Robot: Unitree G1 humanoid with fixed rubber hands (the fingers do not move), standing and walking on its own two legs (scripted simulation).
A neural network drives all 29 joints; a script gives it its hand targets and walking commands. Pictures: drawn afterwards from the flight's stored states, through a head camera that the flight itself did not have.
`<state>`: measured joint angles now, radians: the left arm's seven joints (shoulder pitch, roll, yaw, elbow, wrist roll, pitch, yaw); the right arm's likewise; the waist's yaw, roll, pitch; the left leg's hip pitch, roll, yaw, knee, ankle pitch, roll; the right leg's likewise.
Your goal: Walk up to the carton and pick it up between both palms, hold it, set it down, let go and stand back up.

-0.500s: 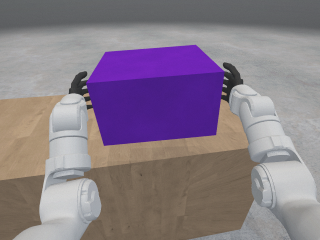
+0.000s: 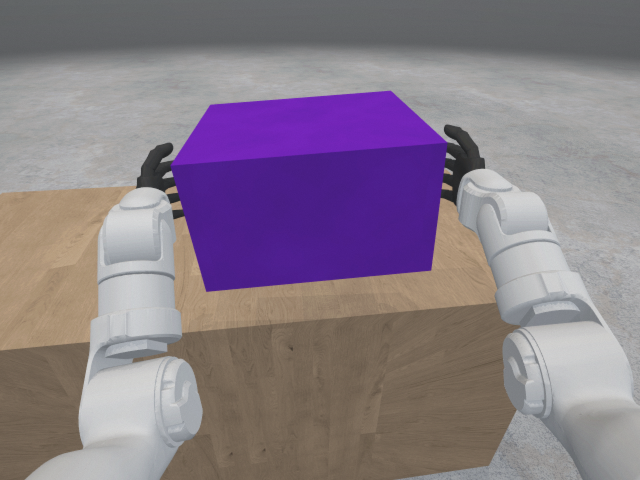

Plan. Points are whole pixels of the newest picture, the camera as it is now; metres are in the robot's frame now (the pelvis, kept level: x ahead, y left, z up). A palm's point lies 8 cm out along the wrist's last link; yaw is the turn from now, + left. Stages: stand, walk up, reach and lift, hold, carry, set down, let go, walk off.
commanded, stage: hold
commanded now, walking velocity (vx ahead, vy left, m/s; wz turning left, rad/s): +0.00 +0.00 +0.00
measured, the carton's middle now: (309, 179) +0.45 +0.02 +0.23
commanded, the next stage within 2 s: none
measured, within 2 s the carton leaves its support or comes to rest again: neither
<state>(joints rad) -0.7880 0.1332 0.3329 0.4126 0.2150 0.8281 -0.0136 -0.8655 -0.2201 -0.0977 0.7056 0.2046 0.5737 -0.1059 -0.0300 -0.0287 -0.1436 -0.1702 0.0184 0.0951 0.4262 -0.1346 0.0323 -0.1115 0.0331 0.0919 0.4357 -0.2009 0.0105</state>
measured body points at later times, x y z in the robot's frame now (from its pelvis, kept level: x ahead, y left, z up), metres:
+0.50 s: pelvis +0.00 +0.00 +0.00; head -0.11 +0.02 +0.44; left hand +0.37 +0.20 +0.25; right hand +0.37 -0.19 +0.26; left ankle +0.07 +0.10 -0.74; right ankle +0.03 -0.13 -0.74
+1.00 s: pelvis +0.00 +0.00 +0.00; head -0.11 +0.02 +0.44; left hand +0.37 +0.18 +0.25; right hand +0.36 -0.21 +0.26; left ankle +0.07 +0.10 -0.74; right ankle +0.03 -0.13 -0.74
